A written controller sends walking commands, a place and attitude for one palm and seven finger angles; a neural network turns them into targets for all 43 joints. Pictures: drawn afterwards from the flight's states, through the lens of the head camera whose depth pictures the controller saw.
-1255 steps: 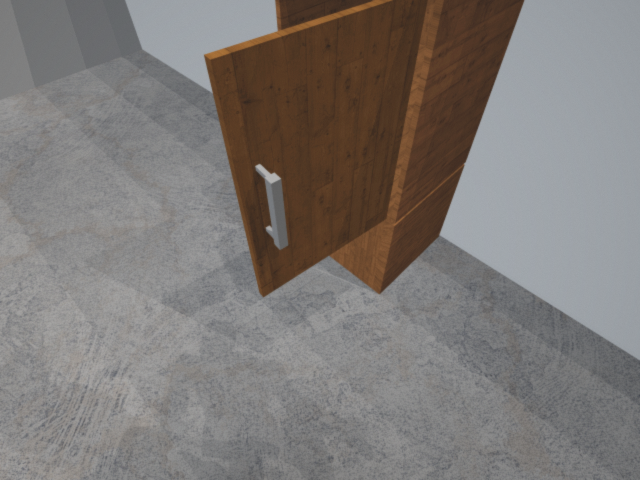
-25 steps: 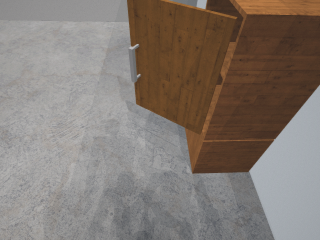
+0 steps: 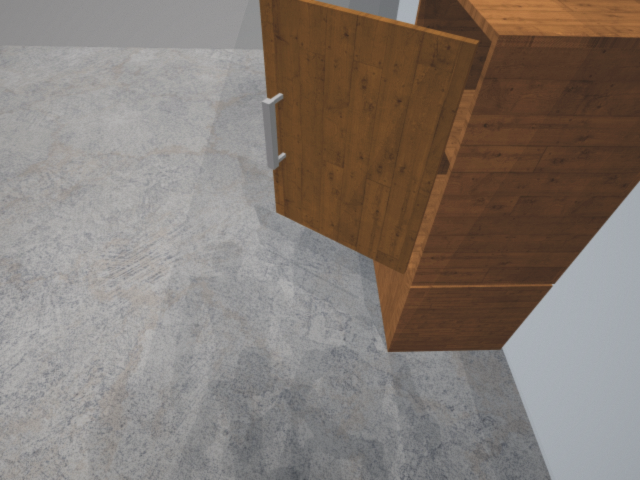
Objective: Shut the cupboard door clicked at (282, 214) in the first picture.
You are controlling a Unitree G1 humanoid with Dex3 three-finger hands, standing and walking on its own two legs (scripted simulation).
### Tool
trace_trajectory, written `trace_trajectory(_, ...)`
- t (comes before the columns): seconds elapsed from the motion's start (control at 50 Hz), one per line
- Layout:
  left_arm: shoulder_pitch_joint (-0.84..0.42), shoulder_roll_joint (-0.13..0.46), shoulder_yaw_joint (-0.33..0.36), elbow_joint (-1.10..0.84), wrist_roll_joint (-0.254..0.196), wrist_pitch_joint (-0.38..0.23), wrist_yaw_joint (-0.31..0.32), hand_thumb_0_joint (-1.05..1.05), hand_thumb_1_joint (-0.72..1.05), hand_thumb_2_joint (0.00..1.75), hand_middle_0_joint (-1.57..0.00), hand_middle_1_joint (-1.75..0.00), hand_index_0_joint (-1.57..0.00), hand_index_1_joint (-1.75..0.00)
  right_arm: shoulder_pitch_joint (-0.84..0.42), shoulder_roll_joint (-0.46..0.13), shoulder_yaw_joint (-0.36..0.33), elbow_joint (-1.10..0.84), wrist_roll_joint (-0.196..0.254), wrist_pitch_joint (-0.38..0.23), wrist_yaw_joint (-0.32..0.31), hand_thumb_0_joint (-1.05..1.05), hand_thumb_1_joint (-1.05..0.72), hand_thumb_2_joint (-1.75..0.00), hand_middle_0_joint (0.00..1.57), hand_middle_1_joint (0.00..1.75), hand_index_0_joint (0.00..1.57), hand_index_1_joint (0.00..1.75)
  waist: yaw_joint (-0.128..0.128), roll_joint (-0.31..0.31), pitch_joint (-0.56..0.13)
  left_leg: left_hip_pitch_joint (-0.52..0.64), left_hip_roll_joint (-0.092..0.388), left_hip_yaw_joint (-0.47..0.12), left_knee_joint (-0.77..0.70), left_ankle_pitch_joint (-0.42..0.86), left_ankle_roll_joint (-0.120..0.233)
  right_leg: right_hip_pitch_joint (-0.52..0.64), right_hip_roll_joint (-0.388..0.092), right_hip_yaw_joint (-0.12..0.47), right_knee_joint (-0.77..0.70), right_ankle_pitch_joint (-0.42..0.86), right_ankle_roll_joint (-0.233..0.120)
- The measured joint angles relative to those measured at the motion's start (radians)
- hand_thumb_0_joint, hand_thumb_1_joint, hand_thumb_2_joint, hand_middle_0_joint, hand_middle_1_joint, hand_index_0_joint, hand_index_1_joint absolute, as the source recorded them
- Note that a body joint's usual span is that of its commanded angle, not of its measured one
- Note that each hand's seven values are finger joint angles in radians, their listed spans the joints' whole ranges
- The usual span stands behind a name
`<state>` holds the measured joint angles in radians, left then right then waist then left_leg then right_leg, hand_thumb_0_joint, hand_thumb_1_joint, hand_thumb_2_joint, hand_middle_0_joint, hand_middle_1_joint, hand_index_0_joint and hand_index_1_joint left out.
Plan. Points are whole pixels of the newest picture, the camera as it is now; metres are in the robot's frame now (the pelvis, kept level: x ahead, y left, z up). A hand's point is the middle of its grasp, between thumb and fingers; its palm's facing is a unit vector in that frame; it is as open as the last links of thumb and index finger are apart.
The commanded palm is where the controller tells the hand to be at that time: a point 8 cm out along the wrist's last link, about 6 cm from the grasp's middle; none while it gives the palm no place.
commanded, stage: walk to a spot facing it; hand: left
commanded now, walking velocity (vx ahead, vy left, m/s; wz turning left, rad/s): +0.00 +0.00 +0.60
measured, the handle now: (276, 132) +0.85 +0.15 -0.04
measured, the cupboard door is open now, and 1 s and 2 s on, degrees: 56 56 56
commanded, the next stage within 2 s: none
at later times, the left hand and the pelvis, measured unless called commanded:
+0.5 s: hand out of the picture +0.00 +0.24 -0.18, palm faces +0.24 -0.94 -0.24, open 7.4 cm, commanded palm none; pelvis -0.03 +0.02 -0.01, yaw +13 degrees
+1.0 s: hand out of the picture -0.10 +0.19 -0.19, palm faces +0.56 -0.79 -0.25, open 7.4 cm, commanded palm none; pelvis -0.03 -0.01 -0.02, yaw +35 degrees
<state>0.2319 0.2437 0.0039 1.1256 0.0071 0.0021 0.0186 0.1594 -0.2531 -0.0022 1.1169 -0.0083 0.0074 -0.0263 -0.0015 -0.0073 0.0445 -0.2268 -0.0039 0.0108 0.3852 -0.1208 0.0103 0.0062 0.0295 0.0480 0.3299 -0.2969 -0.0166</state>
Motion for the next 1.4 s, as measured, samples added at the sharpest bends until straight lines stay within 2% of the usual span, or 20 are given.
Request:
trace_trajectory(0.18,0.003,-0.029,0.025,-0.070,0.004,0.018,0.011,0.00,0.90,0.90,-0.20,-0.30,-0.20,-0.30,0.047,0.027,-0.014,-0.044,-0.004,0.033,0.007,0.00,-0.91,-0.89,0.20,0.30,0.20,0.30,-0.011,0.009,0.018,-0.100,-0.026,-0.054,0.159,-0.055,0.004,-0.063,-0.009,-0.070,0.139,-0.080,0.002)
trace_trajectory(0.26,0.018,-0.033,0.039,-0.102,0.013,0.026,0.013,0.00,0.90,0.90,-0.20,-0.30,-0.20,-0.30,0.075,0.046,-0.030,-0.071,-0.006,0.052,0.018,0.00,-0.91,-0.89,0.20,0.30,0.20,0.30,-0.020,-0.002,0.045,-0.132,-0.004,0.000,0.309,-0.198,-0.014,-0.070,-0.030,-0.120,0.232,-0.146,0.012)
trace_trajectory(0.3,0.016,-0.029,0.045,-0.114,0.009,0.032,0.012,0.00,0.90,0.90,-0.20,-0.30,-0.20,-0.30,0.083,0.053,-0.032,-0.089,-0.012,0.045,0.022,0.00,-0.91,-0.89,0.20,0.30,0.20,0.30,-0.019,-0.023,0.060,-0.135,-0.020,0.018,0.301,-0.124,0.019,-0.121,-0.065,-0.137,0.350,-0.181,0.023)
trace_trajectory(0.36,-0.002,-0.026,0.050,-0.131,0.004,0.050,0.015,0.00,0.90,0.90,-0.20,-0.30,-0.20,-0.30,0.076,0.063,-0.029,-0.116,-0.018,0.035,0.020,0.00,-0.91,-0.89,0.20,0.30,0.20,0.30,-0.013,-0.028,0.079,-0.143,-0.041,0.019,0.278,-0.127,0.059,-0.271,-0.063,-0.088,0.626,-0.252,0.026)
trace_trajectory(0.42,-0.024,-0.021,0.060,-0.153,0.009,0.055,0.007,0.01,0.91,0.90,-0.20,-0.30,-0.20,-0.30,0.075,0.071,-0.026,-0.135,-0.020,0.032,0.016,0.00,-0.91,-0.89,0.20,0.30,0.21,0.30,-0.016,-0.016,0.076,-0.139,-0.050,-0.004,0.188,-0.064,0.058,-0.384,-0.061,-0.060,0.733,-0.173,0.034)
trace_trajectory(0.5,-0.044,-0.013,0.067,-0.195,0.012,0.047,0.001,0.01,0.91,0.90,-0.20,-0.30,-0.20,-0.30,0.076,0.068,-0.029,-0.144,-0.021,0.036,0.018,0.00,-0.90,-0.89,0.21,0.30,0.21,0.30,-0.019,0.014,0.056,-0.144,-0.051,-0.059,0.091,0.011,0.054,-0.441,-0.059,-0.044,0.682,-0.120,0.044)
trace_trajectory(0.6,-0.056,-0.001,0.071,-0.232,0.014,0.046,0.001,0.00,0.91,0.90,-0.20,-0.30,-0.20,-0.30,0.069,0.051,-0.046,-0.155,-0.024,0.052,0.024,0.00,-0.90,-0.89,0.21,0.30,0.21,0.30,-0.027,0.040,0.027,-0.165,-0.056,-0.135,0.040,0.062,0.034,-0.408,-0.040,-0.039,0.543,-0.132,0.048)
trace_trajectory(0.68,-0.029,0.010,0.067,-0.259,0.013,0.037,0.002,0.00,0.91,0.90,-0.20,-0.30,-0.20,-0.30,0.067,0.032,-0.067,-0.173,-0.022,0.071,0.024,0.00,-0.90,-0.89,0.21,0.30,0.21,0.30,-0.025,0.035,-0.004,-0.208,-0.089,-0.183,0.066,0.038,0.003,-0.278,-0.024,-0.049,0.250,-0.141,0.020)
trace_trajectory(0.7,-0.015,0.019,0.068,-0.267,0.020,0.031,0.004,0.00,0.91,0.90,-0.20,-0.30,-0.20,-0.30,0.065,0.031,-0.075,-0.180,-0.018,0.076,0.024,0.00,-0.90,-0.89,0.21,0.30,0.21,0.30,-0.013,0.009,-0.014,-0.257,-0.114,-0.166,0.163,-0.074,-0.019,-0.264,-0.045,-0.031,0.173,-0.106,-0.005)
trace_trajectory(0.74,-0.013,0.004,0.063,-0.251,0.020,0.045,0.014,0.00,0.91,0.90,-0.20,-0.30,-0.20,-0.30,0.051,0.006,-0.092,-0.190,-0.020,0.081,0.028,0.00,-0.90,-0.89,0.21,0.30,0.21,0.30,-0.011,0.025,0.004,-0.343,-0.115,-0.132,0.457,-0.230,-0.038,-0.269,-0.056,-0.053,0.190,-0.014,0.005)
trace_trajectory(0.8,-0.004,-0.013,0.060,-0.229,0.021,0.045,0.016,0.00,0.90,0.90,-0.20,-0.30,-0.20,-0.30,0.049,-0.015,-0.100,-0.208,-0.018,0.074,0.039,0.00,-0.91,-0.89,0.20,0.30,0.20,0.30,-0.026,0.030,0.027,-0.371,-0.064,-0.055,0.700,-0.263,-0.050,-0.237,-0.082,-0.095,0.187,-0.011,0.026)
trace_trajectory(0.92,-0.008,-0.021,0.049,-0.237,0.024,0.017,0.004,0.01,0.90,0.90,-0.20,-0.30,-0.20,-0.30,0.037,-0.005,-0.078,-0.216,-0.005,0.065,0.049,0.00,-0.91,-0.89,0.20,0.30,0.20,0.30,-0.023,-0.025,0.071,-0.196,0.016,0.034,0.447,-0.312,-0.055,-0.217,-0.166,-0.181,0.244,-0.065,0.047)
trace_trajectory(0.98,0.007,-0.024,0.049,-0.250,0.017,0.016,-0.003,0.01,0.90,0.90,-0.21,-0.30,-0.21,-0.30,0.025,-0.010,-0.063,-0.225,-0.007,0.053,0.054,0.00,-0.91,-0.89,0.20,0.30,0.20,0.30,-0.011,-0.024,0.069,-0.088,0.031,0.039,0.225,-0.154,-0.030,-0.254,-0.193,-0.223,0.347,-0.120,0.067)
trace_trajectory(1.04,-0.008,-0.002,0.055,-0.242,0.012,0.044,0.002,0.01,0.90,0.90,-0.21,-0.30,-0.21,-0.30,-0.008,0.014,-0.053,-0.227,-0.013,0.030,0.043,0.00,-0.91,-0.89,0.20,0.30,0.20,0.30,0.001,-0.052,0.086,-0.114,0.010,0.022,0.266,-0.189,-0.016,-0.361,-0.174,-0.144,0.598,-0.258,0.077)
trace_trajectory(1.1,-0.031,0.004,0.063,-0.233,0.007,0.065,0.004,0.01,0.90,0.90,-0.20,-0.30,-0.20,-0.30,-0.014,0.033,-0.042,-0.238,-0.019,0.022,0.026,0.00,-0.91,-0.89,0.20,0.30,0.20,0.30,0.000,-0.039,0.088,-0.110,0.007,-0.016,0.240,-0.179,-0.023,-0.432,-0.128,-0.107,0.718,-0.243,0.078)
trace_trajectory(1.16,-0.045,-0.001,0.065,-0.250,0.005,0.061,-0.005,0.01,0.91,0.90,-0.20,-0.30,-0.20,-0.30,-0.015,0.037,-0.038,-0.241,-0.024,0.030,0.019,0.00,-0.91,-0.89,0.20,0.30,0.21,0.30,-0.001,-0.008,0.082,-0.103,0.007,-0.059,0.206,-0.148,-0.034,-0.428,-0.096,-0.098,0.616,-0.206,0.075)
trace_trajectory(1.22,-0.039,-0.005,0.064,-0.279,0.006,0.040,-0.011,0.01,0.91,0.90,-0.20,-0.30,-0.20,-0.30,-0.010,0.034,-0.041,-0.240,-0.020,0.047,0.021,0.00,-0.90,-0.89,0.20,0.30,0.21,0.30,0.001,0.018,0.063,-0.121,0.000,-0.100,0.222,-0.147,-0.050,-0.362,-0.073,-0.102,0.395,-0.096,0.068)
trace_trajectory(1.28,-0.026,-0.018,0.060,-0.293,0.019,0.018,-0.008,0.01,0.91,0.90,-0.20,-0.30,-0.20,-0.30,-0.010,0.019,-0.061,-0.235,-0.015,0.066,0.030,0.00,-0.90,-0.89,0.21,0.30,0.21,0.30,0.007,0.039,0.050,-0.211,-0.024,-0.116,0.455,-0.314,-0.035,-0.341,-0.084,-0.128,0.335,-0.061,0.014)
trace_trajectory(1.34,0.002,-0.040,0.058,-0.281,0.021,0.015,-0.003,0.00,0.90,0.90,-0.20,-0.30,-0.20,-0.30,-0.007,0.007,-0.073,-0.224,-0.022,0.075,0.044,0.00,-0.91,-0.89,0.20,0.30,0.21,0.30,0.005,0.045,0.039,-0.290,-0.018,-0.067,0.732,-0.314,-0.034,-0.298,-0.103,-0.166,0.286,-0.026,0.005)
trace_trajectory(1.4,0.027,-0.046,0.059,-0.252,0.024,0.008,-0.005,0.01,0.90,0.90,-0.20,-0.30,-0.20,-0.30,0.011,0.014,-0.076,-0.222,-0.021,0.070,0.061,0.00,-0.91,-0.89,0.20,0.30,0.20,0.30,-0.008,0.020,0.021,-0.283,0.017,-0.003,0.736,-0.277,-0.040,-0.243,-0.131,-0.207,0.202,0.000,0.013)
